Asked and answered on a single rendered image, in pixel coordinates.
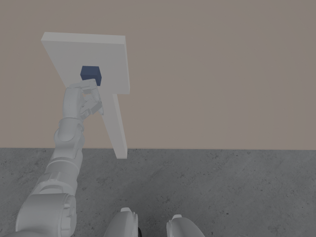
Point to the left robot upper arm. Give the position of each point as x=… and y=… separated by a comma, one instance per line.
x=47, y=215

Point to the robot left forearm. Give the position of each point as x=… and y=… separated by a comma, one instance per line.
x=64, y=166

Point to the right robot shin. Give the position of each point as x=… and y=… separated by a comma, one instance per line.
x=177, y=216

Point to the panel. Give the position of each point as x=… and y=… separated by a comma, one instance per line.
x=70, y=51

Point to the right robot thigh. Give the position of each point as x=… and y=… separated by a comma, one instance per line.
x=182, y=227

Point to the left robot hand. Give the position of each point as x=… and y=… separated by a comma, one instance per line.
x=79, y=107

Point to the button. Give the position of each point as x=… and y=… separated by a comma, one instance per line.
x=91, y=72

